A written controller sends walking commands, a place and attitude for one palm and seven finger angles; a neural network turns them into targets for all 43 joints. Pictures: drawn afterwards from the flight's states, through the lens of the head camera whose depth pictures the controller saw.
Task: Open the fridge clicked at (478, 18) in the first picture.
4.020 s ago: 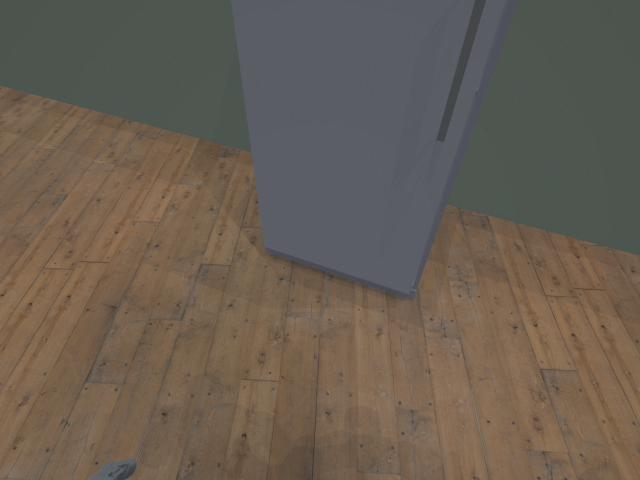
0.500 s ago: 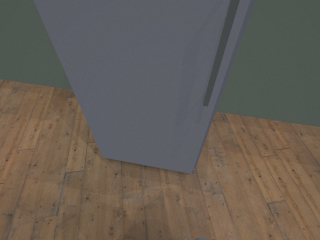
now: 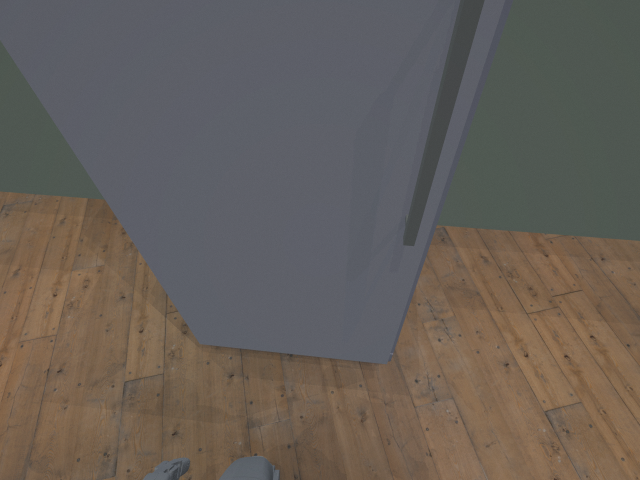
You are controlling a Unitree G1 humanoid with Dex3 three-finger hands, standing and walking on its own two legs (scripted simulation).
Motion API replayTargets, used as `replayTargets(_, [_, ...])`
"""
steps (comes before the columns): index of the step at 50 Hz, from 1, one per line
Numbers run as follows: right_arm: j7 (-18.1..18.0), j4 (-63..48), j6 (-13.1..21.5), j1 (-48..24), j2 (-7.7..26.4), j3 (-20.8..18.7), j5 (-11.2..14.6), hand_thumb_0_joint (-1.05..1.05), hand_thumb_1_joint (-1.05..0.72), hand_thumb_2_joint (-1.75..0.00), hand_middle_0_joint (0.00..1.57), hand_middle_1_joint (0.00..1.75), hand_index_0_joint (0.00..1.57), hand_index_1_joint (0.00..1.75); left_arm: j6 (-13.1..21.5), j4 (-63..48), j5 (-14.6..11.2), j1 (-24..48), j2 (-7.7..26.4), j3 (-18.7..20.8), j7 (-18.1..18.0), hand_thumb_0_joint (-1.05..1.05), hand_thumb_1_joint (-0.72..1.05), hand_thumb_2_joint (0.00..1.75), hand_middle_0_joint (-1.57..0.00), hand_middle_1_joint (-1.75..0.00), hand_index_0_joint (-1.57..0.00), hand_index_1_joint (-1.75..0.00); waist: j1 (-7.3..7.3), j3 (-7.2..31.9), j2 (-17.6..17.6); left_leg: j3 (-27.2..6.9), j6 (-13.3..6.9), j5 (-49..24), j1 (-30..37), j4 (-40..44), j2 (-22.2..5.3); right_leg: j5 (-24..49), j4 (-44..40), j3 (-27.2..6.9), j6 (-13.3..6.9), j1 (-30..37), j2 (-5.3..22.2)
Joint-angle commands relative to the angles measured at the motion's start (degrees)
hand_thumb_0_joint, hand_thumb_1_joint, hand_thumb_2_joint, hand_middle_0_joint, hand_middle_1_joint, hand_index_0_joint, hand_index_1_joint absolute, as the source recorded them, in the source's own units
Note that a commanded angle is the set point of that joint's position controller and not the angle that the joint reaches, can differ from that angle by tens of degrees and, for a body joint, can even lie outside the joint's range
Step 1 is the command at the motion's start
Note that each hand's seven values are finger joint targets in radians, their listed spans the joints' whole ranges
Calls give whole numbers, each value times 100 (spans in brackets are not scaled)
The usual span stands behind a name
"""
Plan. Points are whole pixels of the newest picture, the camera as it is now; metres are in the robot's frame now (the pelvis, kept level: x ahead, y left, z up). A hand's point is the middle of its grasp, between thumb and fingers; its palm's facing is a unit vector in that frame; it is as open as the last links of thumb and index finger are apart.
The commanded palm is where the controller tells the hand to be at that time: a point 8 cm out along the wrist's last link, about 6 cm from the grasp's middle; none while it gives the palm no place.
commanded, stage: come to a stop and stand still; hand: right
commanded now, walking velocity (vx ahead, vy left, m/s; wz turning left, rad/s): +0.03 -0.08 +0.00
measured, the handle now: (432, 138) +0.48 -0.12 +0.17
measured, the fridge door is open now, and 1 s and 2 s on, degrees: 0 0 0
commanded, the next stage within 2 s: look again from close up in 1.26 s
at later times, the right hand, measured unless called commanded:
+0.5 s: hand out of the picture -0.02 -0.13 -0.15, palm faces +0.11 +0.96 -0.26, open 7.4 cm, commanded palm none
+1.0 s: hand out of the picture +0.00 -0.20 -0.18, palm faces +0.04 +0.98 -0.20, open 7.3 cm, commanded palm none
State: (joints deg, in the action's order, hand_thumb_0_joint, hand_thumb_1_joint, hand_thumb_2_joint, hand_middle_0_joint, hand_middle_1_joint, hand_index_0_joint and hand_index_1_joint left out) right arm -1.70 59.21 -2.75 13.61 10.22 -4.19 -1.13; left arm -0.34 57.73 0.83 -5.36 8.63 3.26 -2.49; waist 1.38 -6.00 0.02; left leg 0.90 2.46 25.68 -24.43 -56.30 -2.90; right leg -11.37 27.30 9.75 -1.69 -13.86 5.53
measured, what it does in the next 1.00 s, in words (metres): steps on the spot: left foot, then right foot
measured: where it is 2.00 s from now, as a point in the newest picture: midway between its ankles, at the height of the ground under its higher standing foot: outside the picture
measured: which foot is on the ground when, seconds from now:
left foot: up 0.00-0.12, down 0.14-0.64, up 0.66-0.86, down 0.88-1.00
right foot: down 0.00-0.14, up 0.16-0.62, down 0.64-1.00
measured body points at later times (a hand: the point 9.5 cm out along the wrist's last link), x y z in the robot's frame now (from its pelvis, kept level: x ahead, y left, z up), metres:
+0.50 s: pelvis -0.03 +0.06 +0.00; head -0.02 +0.09 +0.45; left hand -0.01 +0.31 -0.17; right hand -0.02 -0.18 -0.13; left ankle +0.02 +0.18 -0.74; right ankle -0.08 -0.10 -0.68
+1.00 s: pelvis -0.03 -0.02 +0.00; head -0.01 -0.02 +0.45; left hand -0.03 +0.20 -0.16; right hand -0.01 -0.25 -0.16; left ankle -0.03 +0.12 -0.74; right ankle -0.08 -0.10 -0.74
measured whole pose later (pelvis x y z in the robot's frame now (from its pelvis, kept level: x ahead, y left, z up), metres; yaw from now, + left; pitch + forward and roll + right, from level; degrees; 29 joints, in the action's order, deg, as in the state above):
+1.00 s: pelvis -0.03 -0.02 +0.00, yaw +0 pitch +0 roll +0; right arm -1.9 64.3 0.1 13.1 8.8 -1.1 -0.6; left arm 0.8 64.5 0.2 -15.5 8.2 1.0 -2.3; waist -0.2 -2.0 -0.8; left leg 3.2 2.1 14.1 -11.3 -26.0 -3.3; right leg -18.4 24.9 5.6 -2.8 -6.2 -1.1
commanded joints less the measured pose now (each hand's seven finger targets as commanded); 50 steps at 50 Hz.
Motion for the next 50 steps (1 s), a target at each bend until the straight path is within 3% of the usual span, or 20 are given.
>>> replayTargets(1, [-7, -297, 21, 548, 136, -39, 14, 0, -90, -90, 20, 30, 20, 30, -50, -287, 87, -138, 987, 256, 44, 0, 90, 90, -20, -30, -20, -30, -69, 890, -1347, 150, -41, -208, 420, 677, -83, 2533, -544, -644, -673, 330, 1233])
replayTargets(3, [0, -269, 104, 659, 153, -10, 3, 0, -90, -90, 20, 30, 20, 30, -89, -252, 81, -157, 981, 254, 98, 0, 90, 90, -20, -30, -20, -30, -28, 810, -1389, 343, -42, -489, 919, 1608, -40, 1405, -417, -706, -506, 21, 1078])
replayTargets(5, [-24, -125, 219, 1069, 416, -14, -65, 0, -90, -90, 20, 30, 20, 30, -108, -225, 9, -251, 736, 209, 155, 0, 90, 90, -20, -30, -20, -30, 184, 820, -370, 152, -6, -1572, 1634, 3149, -212, -278, 348, -459, -37, -430, 524])
replayTargets(6, [-54, -195, 313, 889, 914, -27, -127, 0, -90, -90, 20, 30, 20, 30, -161, -300, -34, -458, 330, 131, 187, 0, 90, 90, -20, -30, -20, -30, 80, 606, 1120, -1243, -263, -1551, 1299, 3951, -1292, -1658, 1238, -249, 316, -927, -89])
replayTargets(7, [-38, -386, 278, 652, 1278, -63, -101, 0, -90, -90, 20, 30, 20, 30, -248, -490, -23, -278, 386, 141, 217, 0, 90, 90, -20, -30, -20, -30, 151, 237, 1674, -2167, -753, -1094, 546, 4497, -2044, -2169, 1992, -614, 319, -1072, -278])
replayTargets(8, [-30, -476, 231, 491, 1373, -70, -89, 0, -90, -90, 20, 30, 20, 30, -321, -484, 18, -281, 557, 178, 254, 0, 90, 90, -20, -30, -20, -30, 120, 186, 1212, -2131, -974, 231, 57, 4756, -2136, -1992, 2491, -952, 259, -953, -239])
replayTargets(9, [-52, -512, 227, 291, 1388, -140, -100, 0, -90, -90, 20, 30, 20, 30, -372, -482, 46, -240, 606, 193, 289, 0, 90, 90, -20, -30, -20, -30, 87, 0, 1063, -2239, -924, 786, -79, 4918, -2084, -1688, 2908, -961, 274, -1210, -243])
replayTargets(10, [-76, -503, 240, 204, 1382, -166, -89, 0, -90, -90, 20, 30, 20, 30, -394, -439, 73, -290, 680, 204, 294, 0, 90, 90, -20, -30, -20, -30, 87, -129, 1497, -2329, -816, 871, -46, 4904, -1950, -1359, 3292, -1162, 254, -1475, -280])
replayTargets(14, [-93, -541, 298, 115, 1067, -113, -38, 0, -90, -90, 20, 30, 20, 30, -328, -195, 86, -868, 817, 217, 348, 0, 90, 90, -20, -30, -20, -30, -39, 257, 1019, -1174, -669, -498, 890, 4374, -1507, -442, 3612, -1101, 416, -1670, -319])
replayTargets(23, [-61, -335, 305, 680, 1051, -106, -96, 0, -90, -90, 20, 30, 20, 30, -251, -278, 60, -809, 630, 98, 336, 0, 90, 90, -20, -30, -20, -30, 241, 478, 1203, -1264, -848, -252, 1423, 4491, -1549, -1012, 2130, -813, 514, -1234, -291])
replayTargets(26, [-46, -307, 288, 566, 1121, -143, -127, 0, -90, -90, 20, 30, 20, 30, -168, -243, 15, -914, 524, 46, 316, 0, 90, 90, -20, -30, -20, -30, 225, 511, 1360, -1232, -930, -345, 1259, 4487, -1534, -1313, 1248, -676, 429, -698, -337])
replayTargets(28, [-32, -259, 261, 368, 1103, -131, -99, 0, -90, -90, 20, 30, 20, 30, -106, -96, -3, -1326, 453, 10, 278, 0, 90, 90, -20, -30, -20, -30, 23, 598, 1319, -991, -790, -356, 918, 4340, -1298, -970, 510, -557, 361, 9, -439])
replayTargets(30, [-23, -245, 214, 179, 924, -82, -21, 0, -90, -90, 20, 30, 20, 30, -15, 132, -26, -1814, 465, -29, 224, 0, 90, 90, -20, -30, -20, -30, -213, 677, 778, -559, -463, -253, 304, 3782, -884, -284, -599, -512, 329, 1055, -406])
replayTargets(32, [8, -324, 153, 217, 328, 44, 50, 0, -90, -90, 20, 30, 20, 30, 58, 48, 34, -1744, 1089, 66, 152, 0, 90, 90, -20, -30, -20, -30, -220, 395, -1403, 326, -37, -169, -215, 2367, -115, -1245, -1693, -2255, -95, 539, 1036])
replayTargets(33, [9, -309, 151, 99, 297, 74, 14, 0, -90, -90, 20, 30, 20, 30, 25, -66, 39, -1371, 1168, 45, 126, 0, 90, 90, -20, -30, -20, -30, -139, -18, -1443, 283, -26, -57, 21, 1918, -48, -1615, -2041, -2446, -360, -325, 1273])
replayTargets(37, [66, 29, 157, 244, 276, 136, -24, 0, -90, -90, 20, 30, 20, 30, 116, 44, 27, -977, 706, -117, 4, 0, 90, 90, -20, -30, -20, -30, -2, -30, -1177, 103, -52, -466, 265, 1342, -131, 941, -1489, -1467, -391, 24, 651])
replayTargets(41, [38, 135, 255, 207, 196, 212, 31, 0, -90, -90, 20, 30, 20, 30, 170, 293, 5, -1362, 725, -108, -35, 0, 90, 90, -20, -30, -20, -30, -95, 373, -635, 240, -6, -867, 681, 2670, -99, 3178, -732, -1276, -410, 998, 592])
replayTargets(45, [-48, 393, 361, 574, 445, 225, 50, 0, -90, -90, 20, 30, 20, 30, 214, 382, -85, -1410, 495, -143, -16, 0, 90, 90, -20, -30, -20, -30, -74, 734, -100, -229, -291, -3632, 2038, 3198, -603, 2086, -445, -1038, 44, 431, 160])
replayTargets(48, [-59, 450, 350, 389, 350, 267, 60, 0, -90, -90, 20, 30, 20, 30, 176, 530, -41, -1444, 495, -179, -4, 0, 90, 90, -20, -30, -20, -30, -121, 537, 468, -146, -331, -3209, 1820, 3152, -502, 1549, -692, -1076, 100, 473, 148])
replayTargets(50, [-74, 448, 330, 346, 260, 291, 61, 0, -90, -90, 20, 30, 20, 30, 202, 601, -35, -1501, 496, -179, -9, 0, 90, 90, -20, -30, -20, -30, -112, 500, 369, -43, -274, -3017, 1744, 3170, -462, 1790, -762, -1085, 53, 598, 176])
